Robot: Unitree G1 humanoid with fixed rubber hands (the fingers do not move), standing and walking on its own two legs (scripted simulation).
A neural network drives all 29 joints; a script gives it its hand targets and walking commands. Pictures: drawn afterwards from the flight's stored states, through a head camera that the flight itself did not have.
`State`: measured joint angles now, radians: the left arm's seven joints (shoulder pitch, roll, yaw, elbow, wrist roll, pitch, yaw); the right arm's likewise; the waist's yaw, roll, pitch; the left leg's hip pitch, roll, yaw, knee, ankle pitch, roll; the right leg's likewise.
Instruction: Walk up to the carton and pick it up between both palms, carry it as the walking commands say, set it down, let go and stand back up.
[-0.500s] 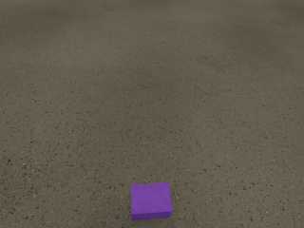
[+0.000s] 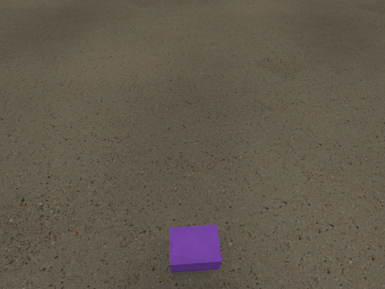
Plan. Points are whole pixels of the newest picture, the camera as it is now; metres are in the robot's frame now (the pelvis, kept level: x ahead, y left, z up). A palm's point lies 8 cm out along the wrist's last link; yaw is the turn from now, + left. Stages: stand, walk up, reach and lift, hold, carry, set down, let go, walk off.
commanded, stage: walk up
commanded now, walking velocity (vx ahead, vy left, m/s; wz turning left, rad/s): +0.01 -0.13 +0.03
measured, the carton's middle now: (193, 248) +0.41 -0.02 -0.70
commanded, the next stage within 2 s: stand in 0.98 s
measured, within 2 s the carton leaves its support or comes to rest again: neither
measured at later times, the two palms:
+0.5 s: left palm out of the picture +0.01 +0.23 -0.13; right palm out of the picture +0.04 -0.23 -0.13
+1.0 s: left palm out of the picture -0.05 +0.24 -0.14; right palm out of the picture -0.03 -0.19 -0.13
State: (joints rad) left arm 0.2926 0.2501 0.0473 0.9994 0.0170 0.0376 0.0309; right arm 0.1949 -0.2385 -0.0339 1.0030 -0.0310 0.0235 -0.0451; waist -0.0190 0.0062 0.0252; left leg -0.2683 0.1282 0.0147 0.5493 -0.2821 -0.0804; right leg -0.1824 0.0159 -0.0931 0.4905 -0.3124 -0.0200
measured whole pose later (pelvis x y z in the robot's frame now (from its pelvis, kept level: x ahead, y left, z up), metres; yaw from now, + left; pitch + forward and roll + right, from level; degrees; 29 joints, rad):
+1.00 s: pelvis -0.01 +0.03 +0.01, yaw +0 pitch -1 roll +0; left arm 0.32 0.15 -0.01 1.16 0.01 -0.01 0.04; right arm 0.30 -0.14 0.00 1.14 -0.01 -0.02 -0.03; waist 0.00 -0.02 0.04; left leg -0.13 -0.01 0.09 0.35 -0.20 0.04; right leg -0.10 -0.06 -0.09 0.35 -0.22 0.03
